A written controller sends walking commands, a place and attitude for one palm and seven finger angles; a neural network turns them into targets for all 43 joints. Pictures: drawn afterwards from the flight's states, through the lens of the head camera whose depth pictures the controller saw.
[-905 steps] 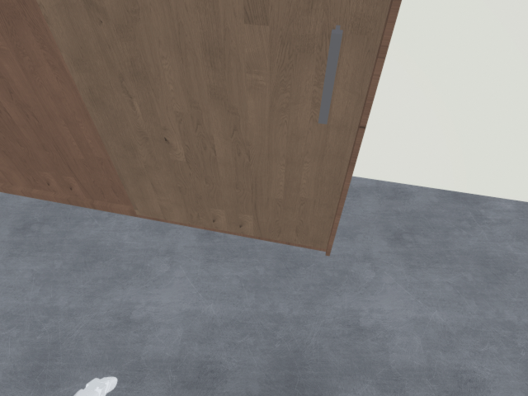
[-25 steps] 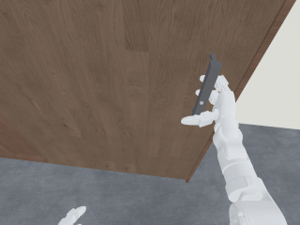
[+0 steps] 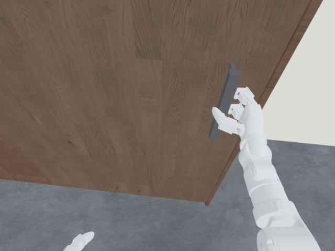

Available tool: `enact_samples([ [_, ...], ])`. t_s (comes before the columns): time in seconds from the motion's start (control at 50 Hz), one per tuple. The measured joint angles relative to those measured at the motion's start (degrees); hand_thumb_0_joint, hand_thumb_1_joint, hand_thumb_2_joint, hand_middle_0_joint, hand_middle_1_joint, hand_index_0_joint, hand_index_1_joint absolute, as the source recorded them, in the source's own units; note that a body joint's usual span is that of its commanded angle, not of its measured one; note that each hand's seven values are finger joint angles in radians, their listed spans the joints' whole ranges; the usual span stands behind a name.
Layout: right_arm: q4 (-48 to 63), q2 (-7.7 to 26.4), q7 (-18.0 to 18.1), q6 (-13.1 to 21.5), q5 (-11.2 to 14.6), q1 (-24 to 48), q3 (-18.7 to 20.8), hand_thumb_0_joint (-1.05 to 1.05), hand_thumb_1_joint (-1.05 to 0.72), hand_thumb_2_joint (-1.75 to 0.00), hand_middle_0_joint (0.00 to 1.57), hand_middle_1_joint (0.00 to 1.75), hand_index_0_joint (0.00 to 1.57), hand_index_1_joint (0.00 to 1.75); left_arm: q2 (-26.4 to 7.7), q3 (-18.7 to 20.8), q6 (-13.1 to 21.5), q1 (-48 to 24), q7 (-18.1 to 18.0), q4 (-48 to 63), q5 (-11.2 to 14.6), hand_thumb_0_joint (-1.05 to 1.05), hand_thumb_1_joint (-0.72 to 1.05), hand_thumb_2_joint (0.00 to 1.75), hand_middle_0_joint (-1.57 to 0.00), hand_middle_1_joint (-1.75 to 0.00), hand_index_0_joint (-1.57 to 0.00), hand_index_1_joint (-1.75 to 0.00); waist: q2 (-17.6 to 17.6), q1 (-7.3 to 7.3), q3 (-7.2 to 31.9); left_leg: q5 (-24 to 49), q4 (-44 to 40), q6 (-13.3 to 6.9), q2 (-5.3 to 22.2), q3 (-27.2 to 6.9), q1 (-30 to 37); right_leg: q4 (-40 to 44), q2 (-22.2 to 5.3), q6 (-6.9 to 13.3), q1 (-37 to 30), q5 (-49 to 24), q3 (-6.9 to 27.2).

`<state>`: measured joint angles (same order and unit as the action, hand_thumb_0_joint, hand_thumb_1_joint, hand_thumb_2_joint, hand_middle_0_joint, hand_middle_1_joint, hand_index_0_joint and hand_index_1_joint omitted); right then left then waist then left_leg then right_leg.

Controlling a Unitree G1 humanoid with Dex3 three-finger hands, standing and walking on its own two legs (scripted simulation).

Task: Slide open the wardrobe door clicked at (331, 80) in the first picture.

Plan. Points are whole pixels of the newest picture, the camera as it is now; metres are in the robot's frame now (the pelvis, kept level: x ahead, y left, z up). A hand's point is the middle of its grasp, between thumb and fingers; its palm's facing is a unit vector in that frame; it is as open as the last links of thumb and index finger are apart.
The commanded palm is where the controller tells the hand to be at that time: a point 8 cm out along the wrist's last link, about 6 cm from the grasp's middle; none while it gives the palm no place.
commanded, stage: grip the handle and tug to test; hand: right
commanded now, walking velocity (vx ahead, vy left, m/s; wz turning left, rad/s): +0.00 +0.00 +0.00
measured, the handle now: (221, 104) +0.47 -0.09 +0.10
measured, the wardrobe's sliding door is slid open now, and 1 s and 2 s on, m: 0.00 0.00 0.00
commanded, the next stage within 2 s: tug the door sideways, standing still in 0.80 s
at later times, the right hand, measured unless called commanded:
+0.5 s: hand (223, 118) +0.41 -0.09 +0.11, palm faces +0.00 +1.00 -0.01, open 7.5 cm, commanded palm +0.38 -0.14 +0.11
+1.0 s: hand (222, 119) +0.41 -0.09 +0.11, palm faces +0.01 +1.00 -0.02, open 7.5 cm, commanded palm +0.39 -0.13 +0.11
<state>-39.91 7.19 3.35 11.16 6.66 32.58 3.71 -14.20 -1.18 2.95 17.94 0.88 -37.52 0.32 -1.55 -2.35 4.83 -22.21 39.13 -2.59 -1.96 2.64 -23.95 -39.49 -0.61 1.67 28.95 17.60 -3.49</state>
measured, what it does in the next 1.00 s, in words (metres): stands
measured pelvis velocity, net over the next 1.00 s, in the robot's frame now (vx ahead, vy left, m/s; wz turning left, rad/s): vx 0.02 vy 0.01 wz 0.01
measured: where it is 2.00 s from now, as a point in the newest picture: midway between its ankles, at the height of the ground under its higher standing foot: outside the picture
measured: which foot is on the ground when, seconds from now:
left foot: down 0.00-1.00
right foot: down 0.00-1.00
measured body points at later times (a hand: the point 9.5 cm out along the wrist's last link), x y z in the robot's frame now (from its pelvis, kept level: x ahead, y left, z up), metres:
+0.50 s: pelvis -0.01 +0.00 +0.00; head +0.02 +0.01 +0.45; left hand +0.09 +0.24 -0.12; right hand +0.41 -0.14 +0.12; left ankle -0.03 +0.09 -0.72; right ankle +0.02 -0.10 -0.72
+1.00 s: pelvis +0.02 +0.01 +0.00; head +0.04 +0.02 +0.45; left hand +0.13 +0.25 -0.11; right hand +0.40 -0.14 +0.11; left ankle -0.03 +0.09 -0.72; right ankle +0.02 -0.10 -0.72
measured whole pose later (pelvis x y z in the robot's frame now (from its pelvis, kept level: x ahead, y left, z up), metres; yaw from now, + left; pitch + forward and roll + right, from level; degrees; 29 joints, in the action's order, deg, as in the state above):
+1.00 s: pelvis +0.02 +0.01 +0.00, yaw +1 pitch +7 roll +0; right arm -27.5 6.3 4.3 7.3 6.5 23.5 1.9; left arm -13.9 -1.0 2.2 17.6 1.4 -35.3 0.1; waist -1.5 -1.6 5.2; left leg -23.1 37.7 -2.9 -2.3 1.8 -21.1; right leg -37.8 -0.8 1.2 25.8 18.7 -4.0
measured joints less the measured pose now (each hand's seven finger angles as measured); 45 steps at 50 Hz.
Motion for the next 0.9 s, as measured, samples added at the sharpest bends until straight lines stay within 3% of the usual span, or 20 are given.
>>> enact_samples([
  [0.46,-3.36,-0.30,0.26,0.72,-0.41,3.17,-0.53,0.00,-0.45,-0.75,0.32,1.36,0.31,1.35,0.46,-0.68,0.01,-0.52,-0.46,-0.76,-0.22,0.01,0.91,0.90,-0.20,-0.30,-0.21,-0.30,0.15,-0.01,-0.31,0.36,0.61,-0.07,0.16,0.71,-1.23,-0.47,0.20,0.00,1.42,-0.72,0.69],
  [0.7,-0.27,-0.32,1.10,0.46,-0.08,-0.34,0.22,0.00,-0.50,-0.71,0.28,1.35,0.26,1.33,0.21,-0.38,0.27,0.74,0.14,0.41,-0.17,0.01,0.91,0.90,-0.20,-0.30,-0.20,-0.30,-0.04,-0.44,0.15,0.32,0.25,-0.14,-0.19,-0.31,-0.46,0.14,-0.18,-0.09,0.15,-0.40,-0.24],
  [0.9,9.38,-0.87,1.68,-2.70,0.12,-7.60,-0.62,0.00,-0.56,-0.69,0.22,1.32,0.21,1.30,0.23,0.11,-0.10,0.71,0.99,2.01,-0.25,0.01,0.91,0.90,-0.20,-0.30,-0.20,-0.30,-0.04,0.14,0.75,-0.44,-0.82,-0.22,-0.37,-1.38,1.60,1.45,-0.33,-0.33,-2.38,0.60,-1.16],
])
